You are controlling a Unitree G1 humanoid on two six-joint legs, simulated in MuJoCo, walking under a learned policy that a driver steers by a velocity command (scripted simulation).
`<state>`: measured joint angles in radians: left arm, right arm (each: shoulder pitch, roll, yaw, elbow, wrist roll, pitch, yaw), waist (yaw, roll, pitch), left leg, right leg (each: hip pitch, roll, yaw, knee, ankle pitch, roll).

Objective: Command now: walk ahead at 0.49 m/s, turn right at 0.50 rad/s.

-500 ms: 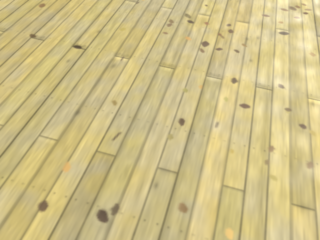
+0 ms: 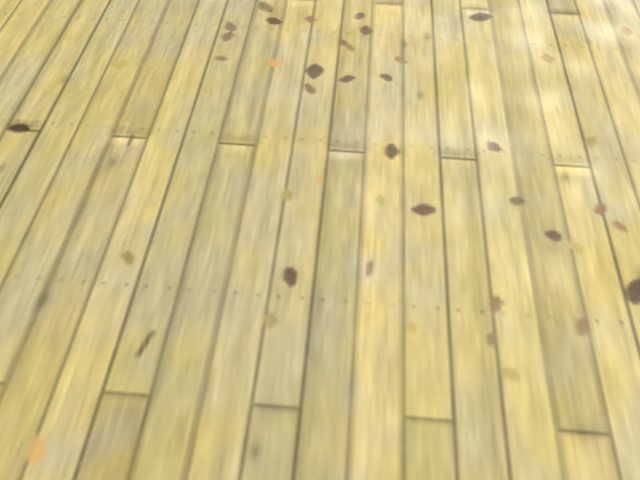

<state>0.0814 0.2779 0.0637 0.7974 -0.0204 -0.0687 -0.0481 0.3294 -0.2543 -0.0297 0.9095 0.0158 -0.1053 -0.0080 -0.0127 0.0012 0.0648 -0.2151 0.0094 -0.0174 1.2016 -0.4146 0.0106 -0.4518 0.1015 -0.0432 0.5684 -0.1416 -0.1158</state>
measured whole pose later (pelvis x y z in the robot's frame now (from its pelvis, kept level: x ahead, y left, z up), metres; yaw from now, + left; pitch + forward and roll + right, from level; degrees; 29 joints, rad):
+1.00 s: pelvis +0.53 -0.10 +0.01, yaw -21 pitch +2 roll +1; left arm 0.15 0.27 0.04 0.69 -0.01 -0.07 -0.03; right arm 0.33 -0.30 -0.04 0.87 0.02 -0.09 0.01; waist -0.03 0.02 0.02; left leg -0.34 0.04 -0.02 1.11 -0.42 0.02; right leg -0.38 0.02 -0.04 0.52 -0.18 -0.06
